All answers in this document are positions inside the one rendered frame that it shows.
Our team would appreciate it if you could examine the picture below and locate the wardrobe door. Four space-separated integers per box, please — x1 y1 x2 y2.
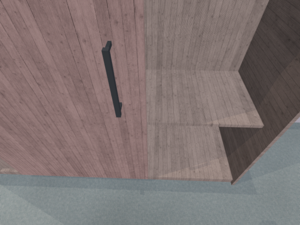
0 158 13 168
0 0 148 179

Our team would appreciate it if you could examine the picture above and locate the handle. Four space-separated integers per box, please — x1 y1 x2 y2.
102 41 122 118

